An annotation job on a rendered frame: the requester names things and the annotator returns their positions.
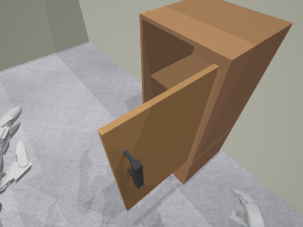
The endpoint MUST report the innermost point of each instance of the right robot hand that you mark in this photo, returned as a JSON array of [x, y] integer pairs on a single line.
[[249, 217]]

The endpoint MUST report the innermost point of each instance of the cupboard door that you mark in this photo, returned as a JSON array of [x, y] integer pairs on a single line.
[[159, 133]]

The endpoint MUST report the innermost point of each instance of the handle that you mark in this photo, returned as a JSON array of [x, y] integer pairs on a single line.
[[136, 170]]

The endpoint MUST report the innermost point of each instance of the left robot hand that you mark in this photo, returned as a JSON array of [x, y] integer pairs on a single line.
[[9, 125]]

